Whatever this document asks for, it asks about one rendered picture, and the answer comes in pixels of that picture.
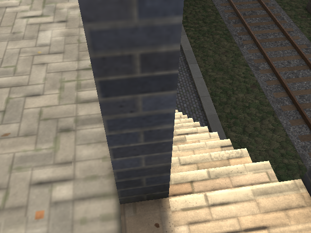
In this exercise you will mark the stairs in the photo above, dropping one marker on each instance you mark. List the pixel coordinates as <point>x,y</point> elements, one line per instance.
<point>201,162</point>

